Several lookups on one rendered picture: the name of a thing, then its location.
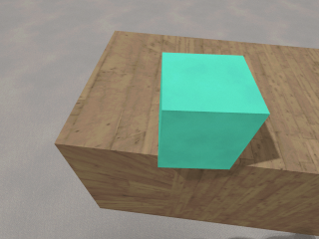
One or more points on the carton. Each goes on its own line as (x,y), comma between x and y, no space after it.
(210,108)

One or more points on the pedestal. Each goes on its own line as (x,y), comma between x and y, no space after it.
(111,138)

